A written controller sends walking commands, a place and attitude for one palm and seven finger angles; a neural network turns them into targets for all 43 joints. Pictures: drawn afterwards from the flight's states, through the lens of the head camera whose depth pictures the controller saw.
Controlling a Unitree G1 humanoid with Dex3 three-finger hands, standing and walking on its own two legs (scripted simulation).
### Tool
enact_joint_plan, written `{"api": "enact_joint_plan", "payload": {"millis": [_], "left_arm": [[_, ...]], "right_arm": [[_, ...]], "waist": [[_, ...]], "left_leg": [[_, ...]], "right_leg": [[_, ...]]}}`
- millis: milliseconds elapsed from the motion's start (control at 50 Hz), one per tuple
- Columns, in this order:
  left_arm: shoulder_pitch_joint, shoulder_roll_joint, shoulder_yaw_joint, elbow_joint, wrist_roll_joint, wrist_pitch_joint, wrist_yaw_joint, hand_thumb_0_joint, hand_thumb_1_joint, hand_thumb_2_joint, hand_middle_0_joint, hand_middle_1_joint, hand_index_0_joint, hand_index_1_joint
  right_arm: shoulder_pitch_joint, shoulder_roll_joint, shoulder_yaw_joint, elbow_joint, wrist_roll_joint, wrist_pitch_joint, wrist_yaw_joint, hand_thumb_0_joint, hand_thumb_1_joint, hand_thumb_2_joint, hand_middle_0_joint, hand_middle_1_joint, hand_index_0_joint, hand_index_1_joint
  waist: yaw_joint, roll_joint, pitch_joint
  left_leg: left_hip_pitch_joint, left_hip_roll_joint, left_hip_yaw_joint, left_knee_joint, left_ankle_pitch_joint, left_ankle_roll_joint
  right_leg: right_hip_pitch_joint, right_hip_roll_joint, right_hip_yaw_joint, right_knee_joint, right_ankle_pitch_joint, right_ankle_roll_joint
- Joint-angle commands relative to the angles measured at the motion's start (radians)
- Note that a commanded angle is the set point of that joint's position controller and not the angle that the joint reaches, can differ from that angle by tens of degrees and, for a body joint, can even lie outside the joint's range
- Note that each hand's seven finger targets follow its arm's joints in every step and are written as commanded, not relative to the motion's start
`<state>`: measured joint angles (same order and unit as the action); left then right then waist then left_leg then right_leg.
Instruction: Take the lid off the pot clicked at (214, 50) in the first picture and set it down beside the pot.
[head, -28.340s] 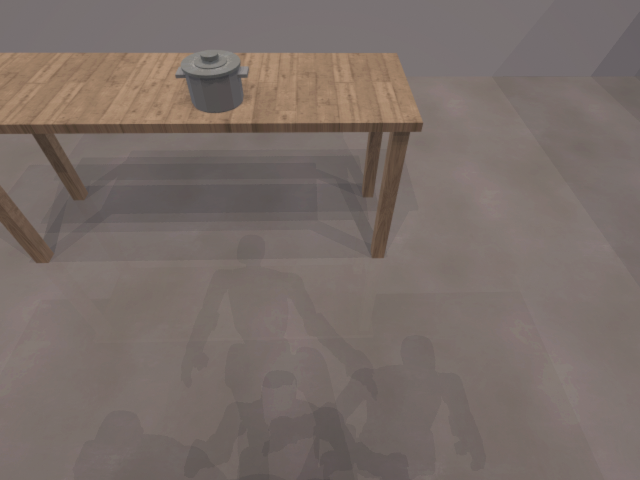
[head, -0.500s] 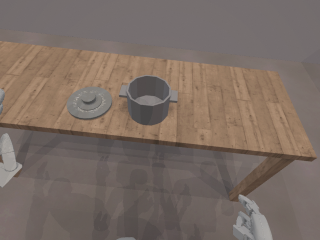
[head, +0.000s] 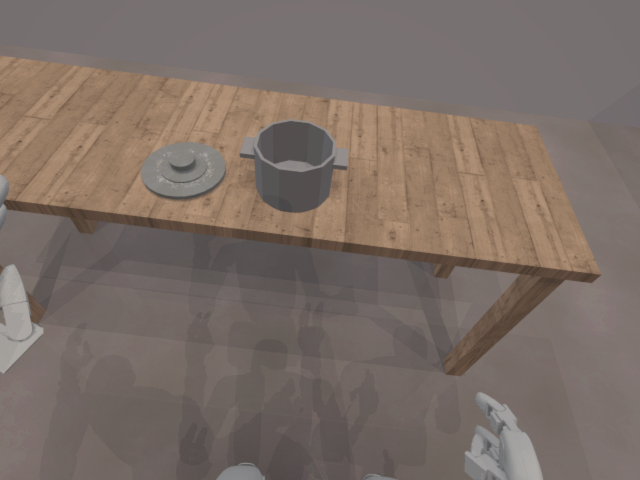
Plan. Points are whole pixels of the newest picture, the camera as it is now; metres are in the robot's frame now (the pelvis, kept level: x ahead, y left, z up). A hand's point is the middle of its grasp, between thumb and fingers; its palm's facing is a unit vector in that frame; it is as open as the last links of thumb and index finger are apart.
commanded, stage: step back with the hand held close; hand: left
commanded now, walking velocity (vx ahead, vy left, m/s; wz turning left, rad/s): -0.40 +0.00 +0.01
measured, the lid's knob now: (182, 160) +0.68 +0.31 -0.07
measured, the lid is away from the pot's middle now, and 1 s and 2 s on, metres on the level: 0.23 0.23 0.23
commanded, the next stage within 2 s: stop stepping back and stand still in 0.30 s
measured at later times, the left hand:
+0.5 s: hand out of the picture +0.07 +0.24 +0.18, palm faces +0.30 -0.85 -0.42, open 7.4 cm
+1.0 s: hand out of the picture -0.04 +0.26 +0.19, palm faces +0.32 -0.87 -0.38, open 7.4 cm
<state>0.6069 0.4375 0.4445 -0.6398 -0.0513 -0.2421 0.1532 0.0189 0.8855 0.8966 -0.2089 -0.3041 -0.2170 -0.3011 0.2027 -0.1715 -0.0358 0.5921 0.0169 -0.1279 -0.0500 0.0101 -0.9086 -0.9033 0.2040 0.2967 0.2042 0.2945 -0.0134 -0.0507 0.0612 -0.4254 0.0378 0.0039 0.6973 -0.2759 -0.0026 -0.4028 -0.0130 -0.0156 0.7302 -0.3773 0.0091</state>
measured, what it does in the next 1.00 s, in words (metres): walks backwards: right foot, then left foot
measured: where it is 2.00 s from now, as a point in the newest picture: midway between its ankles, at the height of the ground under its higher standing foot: outside the picture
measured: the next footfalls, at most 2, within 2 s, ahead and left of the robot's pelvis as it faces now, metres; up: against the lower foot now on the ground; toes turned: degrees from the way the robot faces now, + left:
right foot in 0.02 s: +0.06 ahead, -0.14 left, +0.00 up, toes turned -2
left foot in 0.22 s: +0.01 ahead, +0.13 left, +0.00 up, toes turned +2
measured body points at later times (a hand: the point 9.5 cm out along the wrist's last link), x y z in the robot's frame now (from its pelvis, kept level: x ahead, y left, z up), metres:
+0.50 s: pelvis -0.14 +0.01 +0.00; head -0.13 +0.03 +0.45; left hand +0.05 +0.28 +0.20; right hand +0.03 -0.22 -0.07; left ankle -0.03 +0.13 -0.72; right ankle -0.12 -0.13 -0.72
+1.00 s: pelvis -0.22 +0.03 +0.01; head -0.26 +0.07 +0.46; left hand -0.06 +0.31 +0.21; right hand -0.09 -0.22 -0.05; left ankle -0.19 +0.12 -0.70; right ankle -0.20 -0.09 -0.72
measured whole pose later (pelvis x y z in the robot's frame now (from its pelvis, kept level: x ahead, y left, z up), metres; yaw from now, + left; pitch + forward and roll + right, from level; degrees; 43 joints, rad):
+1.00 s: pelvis -0.22 +0.03 +0.01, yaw -3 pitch -2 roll -1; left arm 0.62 0.41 0.35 -0.61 -0.03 -0.20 0.12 0.02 0.88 0.90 -0.21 -0.30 -0.22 -0.30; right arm 0.29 -0.19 0.01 0.63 0.01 -0.10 -0.06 0.01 -0.91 -0.90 0.21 0.30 0.21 0.30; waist 0.00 -0.07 -0.05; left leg -0.35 0.00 0.06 0.75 -0.42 0.03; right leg -0.27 0.00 -0.06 0.57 -0.31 -0.04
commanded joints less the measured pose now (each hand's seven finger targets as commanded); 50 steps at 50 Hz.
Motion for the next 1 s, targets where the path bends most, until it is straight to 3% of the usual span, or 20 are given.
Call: {"api": "enact_joint_plan", "payload": {"millis": [0,40,80,160,220,260,360,380,400,460,500,540,580,640,680,780,840,900,960,980], "left_arm": [[-0.052,0.133,0.064,-0.258,0.006,-0.083,-0.007,0.0,0.9,0.9,-0.2,-0.3,-0.2,-0.3],[-0.051,0.137,0.058,-0.191,0.001,-0.075,-0.007,0.0,0.9,0.9,-0.2,-0.3,-0.2,-0.3],[0.005,0.17,0.084,-0.162,-0.009,-0.043,0.01,0.0,0.9,0.9,-0.2,-0.3,-0.2,-0.3],[0.026,0.131,0.071,-0.152,-0.004,-0.055,0.003,0.0,0.9,0.9,-0.2,-0.3,-0.2,-0.3],[-0.033,0.147,0.083,-0.226,-0.002,-0.098,0.01,0.0,0.9,0.9,-0.2,-0.3,-0.2,-0.3],[-0.046,0.16,0.098,-0.293,-0.013,-0.112,0.006,0.0,0.9,0.9,-0.2,-0.3,-0.2,-0.3],[-0.06,0.098,0.033,-0.289,-0.016,-0.073,-0.007,0.0,0.9,0.9,-0.2,-0.3,-0.2,-0.3],[-0.205,-0.123,-0.319,0.645,0.097,0.175,-0.116,0.0,0.9,0.9,-0.2,-0.3,-0.2,-0.3],[-0.36,0.141,0.006,-0.502,-0.024,0.006,-0.047,0.0,0.9,0.9,-0.2,-0.3,-0.2,-0.3],[0.062,0.193,0.11,-0.25,-0.008,-0.033,-0.024,0.0,0.9,0.9,-0.2,-0.3,-0.2,-0.3],[0.025,0.198,0.107,-0.25,-0.014,-0.019,-0.013,0.0,0.9,0.9,-0.2,-0.3,-0.2,-0.3],[-0.01,0.186,0.094,-0.234,-0.014,-0.004,-0.013,0.0,0.9,0.9,-0.2,-0.3,-0.2,-0.3],[-0.044,0.133,0.057,-0.165,-0.003,-0.017,-0.001,0.0,0.9,0.9,-0.2,-0.3,-0.2,-0.3],[-0.083,0.118,0.053,-0.094,0.005,-0.064,0.006,0.0,0.9,0.9,-0.2,-0.3,-0.2,-0.3],[-0.106,0.128,0.056,-0.104,0.017,-0.054,-0.008,0.0,0.9,0.9,-0.2,-0.3,-0.2,-0.3],[-0.003,0.123,-0.001,-0.168,0.023,-0.021,-0.026,0.0,0.9,0.9,-0.2,-0.3,-0.2,-0.3],[-0.077,0.191,0.055,-0.198,0.014,-0.01,-0.017,0.0,0.9,0.9,-0.2,-0.3,-0.2,-0.3],[-0.098,0.149,0.042,-0.13,0.005,0.002,-0.016,0.0,0.9,0.9,-0.2,-0.3,-0.2,-0.3],[-0.14,0.116,0.015,-0.139,0.016,-0.023,-0.001,0.0,0.9,0.9,-0.2,-0.3,-0.2,-0.3],[-0.142,0.099,0.004,-0.16,0.011,-0.038,0.005,0.0,0.9,0.9,-0.2,-0.3,-0.2,-0.3]], "right_arm": [[-0.08,-0.163,-0.035,-0.117,-0.006,-0.078,0.005,0.0,-0.9,-0.9,0.2,0.3,0.2,0.3],[-0.056,-0.149,-0.054,-0.123,0.004,-0.061,0.004,0.0,-0.9,-0.9,0.2,0.3,0.2,0.3],[-0.076,-0.127,-0.059,-0.12,0.001,-0.02,0.013,0.0,-0.9,-0.9,0.2,0.3,0.2,0.3],[-0.098,-0.107,-0.009,-0.138,-0.002,0.011,-0.002,0.0,-0.9,-0.9,0.2,0.3,0.2,0.3],[-0.11,-0.159,-0.04,-0.166,-0.006,-0.032,-0.005,0.0,-0.9,-0.9,0.2,0.3,0.2,0.3],[-0.088,-0.136,-0.05,-0.157,-0.014,-0.075,0.004,0.0,-0.9,-0.9,0.2,0.3,0.2,0.3],[-0.065,-0.153,-0.049,-0.119,-0.012,-0.109,0.037,0.0,-0.9,-0.9,0.2,0.3,0.2,0.3],[-0.046,-0.289,-0.096,0.09,-0.052,-0.021,0.05,0.0,-0.9,-0.9,0.2,0.3,0.2,0.3],[-0.161,-0.114,-0.065,-0.204,0.027,-0.061,0.051,0.0,-0.9,-0.9,0.2,0.3,0.2,0.3],[-0.034,-0.13,-0.022,-0.193,0.009,-0.036,0.027,0.0,-0.9,-0.9,0.2,0.3,0.2,0.3],[-0.05,-0.133,-0.046,-0.175,0.014,-0.017,0.014,0.0,-0.9,-0.9,0.2,0.3,0.2,0.3],[-0.069,-0.135,-0.033,-0.173,0.006,0.006,0.008,0.0,-0.9,-0.9,0.2,0.3,0.2,0.3],[-0.064,-0.127,-0.006,-0.179,0.002,-0.005,-0.017,0.0,-0.9,-0.9,0.2,0.3,0.2,0.3],[-0.063,-0.175,-0.017,-0.194,0.014,-0.055,-0.026,0.0,-0.9,-0.9,0.2,0.3,0.2,0.3],[-0.098,-0.153,-0.018,-0.17,0.008,-0.066,-0.012,0.0,-0.9,-0.9,0.2,0.3,0.2,0.3],[-0.091,-0.153,-0.013,-0.162,0.007,-0.063,0.006,0.0,-0.9,-0.9,0.2,0.3,0.2,0.3],[-0.046,-0.152,-0.03,-0.14,0.007,-0.033,0.006,0.0,-0.9,-0.9,0.2,0.3,0.2,0.3],[-0.056,-0.133,-0.013,-0.132,-0.006,-0.021,-0.016,0.0,-0.9,-0.9,0.2,0.3,0.2,0.3],[-0.082,-0.133,0.014,-0.137,-0.005,-0.048,-0.046,0.0,-0.9,-0.9,0.2,0.3,0.2,0.3],[-0.071,-0.16,0.009,-0.145,-0.002,-0.068,-0.049,0.0,-0.9,-0.9,0.2,0.3,0.2,0.3]], "waist": [[0.007,0.153,-0.184],[-0.01,-0.116,-0.183],[-0.003,-0.122,-0.209],[-0.025,-0.079,-0.131],[-0.025,0.309,-0.101],[-0.027,0.315,-0.154],[-0.002,0.304,-0.19],[-0.091,0.257,-0.132],[0.026,0.214,-0.238],[-0.017,0.047,-0.161],[-0.014,-0.183,-0.115],[-0.036,-0.12,-0.119],[-0.039,-0.057,-0.023],[-0.022,0.276,0.009],[-0.01,0.353,-0.046],[-0.001,0.14,-0.082],[0.001,-0.206,-0.108],[-0.027,-0.074,0.0],[-0.026,0.081,-0.015],[-0.02,0.257,-0.032]], "left_leg": [[0.072,0.182,-0.128,-0.112,0.281,0.061],[0.017,0.02,-0.031,0.021,-0.153,-0.002],[0.054,-0.034,-0.033,0.297,-0.23,-0.005],[0.104,-0.013,-0.01,-0.114,-0.128,0.01],[-0.077,0.278,-0.295,-0.407,0.0,0.151],[-0.077,0.316,-0.315,-0.421,-0.02,0.17],[0.197,0.253,-0.183,-0.27,0.374,0.11],[0.166,0.184,-0.219,-0.041,0.678,0.086],[0.165,0.228,-0.139,-0.26,0.06,0.07],[-0.025,0.001,0.021,-0.011,-0.293,0.013],[0.096,-0.063,0.033,0.366,-0.186,-0.016],[0.163,-0.028,-0.013,0.392,-0.164,-0.002],[0.19,0.003,-0.023,-0.037,-0.178,0.03],[-0.045,0.184,-0.308,-0.477,-0.279,0.118],[-0.151,0.195,-0.327,-0.551,-0.519,0.122],[-0.118,0.064,-0.127,-0.316,-0.372,0.06],[-0.129,-0.088,0.036,0.351,-0.172,0.012],[0.059,-0.007,-0.008,0.256,-0.174,0.028],[0.229,-0.01,0.047,-0.254,-0.169,0.05],[0.242,0.095,-0.139,-0.421,-0.279,0.095]], "right_leg": [[0.176,-0.085,0.033,-0.256,0.313,-0.011],[0.08,-0.256,0.271,-0.361,0.266,-0.112],[0.028,-0.381,0.344,-0.467,0.145,-0.186],[0.038,-0.227,0.147,-0.302,0.315,-0.091],[0.065,0.027,0.021,0.137,-0.053,0.013],[0.027,0.051,0.091,0.37,-0.153,0.003],[0.018,0.021,0.039,-0.005,-0.097,0.009],[-0.07,-0.058,0.072,-0.035,0.053,0.03],[0.143,0.017,0.014,-0.133,0.005,0.03],[0.146,-0.126,0.091,-0.338,-0.051,-0.078],[-0.169,-0.324,0.405,-0.55,-0.415,-0.18],[-0.236,-0.278,0.267,-0.472,-0.3,-0.155],[-0.204,-0.18,0.133,-0.37,-0.253,-0.072],[0.056,0.051,-0.036,0.091,-0.045,0.013],[0.111,0.059,-0.008,0.262,-0.093,0.011],[0.331,0.019,0.009,-0.282,-0.133,-0.051],[0.171,-0.315,0.473,-0.577,-0.294,-0.226],[-0.143,-0.271,0.324,-0.547,-0.376,-0.196],[-0.089,-0.134,0.121,-0.335,-0.3,-0.109],[-0.056,-0.033,0.044,-0.118,-0.18,-0.063]]}}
